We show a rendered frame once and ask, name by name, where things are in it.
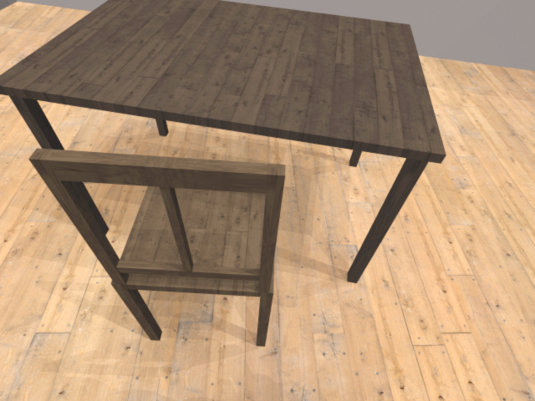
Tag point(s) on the table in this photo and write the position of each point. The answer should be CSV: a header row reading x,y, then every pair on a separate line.
x,y
324,79

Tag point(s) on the chair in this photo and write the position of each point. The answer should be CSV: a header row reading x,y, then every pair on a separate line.
x,y
204,226

